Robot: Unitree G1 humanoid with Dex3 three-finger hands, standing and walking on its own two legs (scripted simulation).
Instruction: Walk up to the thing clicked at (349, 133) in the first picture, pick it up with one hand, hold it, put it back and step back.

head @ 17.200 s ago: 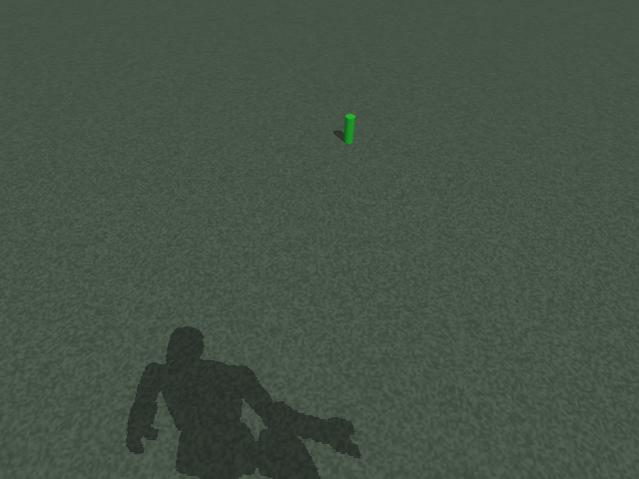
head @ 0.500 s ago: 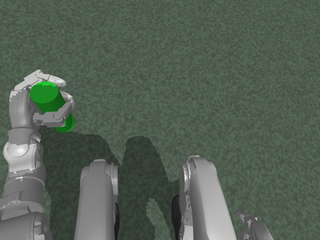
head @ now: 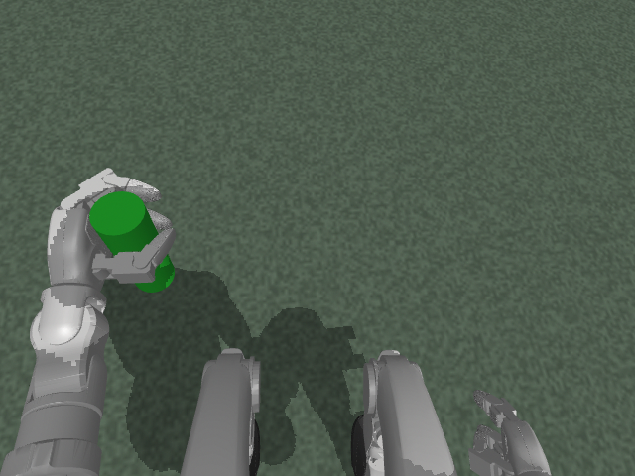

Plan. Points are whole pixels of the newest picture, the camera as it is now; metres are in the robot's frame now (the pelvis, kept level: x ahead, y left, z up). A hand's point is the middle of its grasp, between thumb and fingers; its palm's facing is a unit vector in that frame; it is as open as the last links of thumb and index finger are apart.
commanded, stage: lift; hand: left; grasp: from the side
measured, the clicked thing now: (138, 247) +0.40 +0.22 -0.03
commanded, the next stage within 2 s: hold in 1.30 s
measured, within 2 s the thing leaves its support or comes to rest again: neither
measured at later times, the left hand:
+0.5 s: hand (82, 172) +0.38 +0.19 +0.16, palm faces +0.11 -0.99 -0.03, open 7.3 cm
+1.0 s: hand (42, 110) +0.38 +0.18 +0.23, palm faces +0.12 -0.99 -0.02, open 7.3 cm
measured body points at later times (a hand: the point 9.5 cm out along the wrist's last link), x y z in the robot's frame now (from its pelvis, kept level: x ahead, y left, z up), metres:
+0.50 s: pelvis +0.03 +0.00 +0.14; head +0.13 +0.02 +0.57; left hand +0.37 +0.25 +0.17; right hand +0.19 -0.25 +0.03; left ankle +0.07 +0.13 -0.48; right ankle +0.07 -0.14 -0.48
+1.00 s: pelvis +0.04 +0.00 +0.19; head +0.11 +0.01 +0.64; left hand +0.37 +0.24 +0.24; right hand +0.19 -0.23 +0.08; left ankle +0.07 +0.13 -0.48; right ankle +0.07 -0.14 -0.48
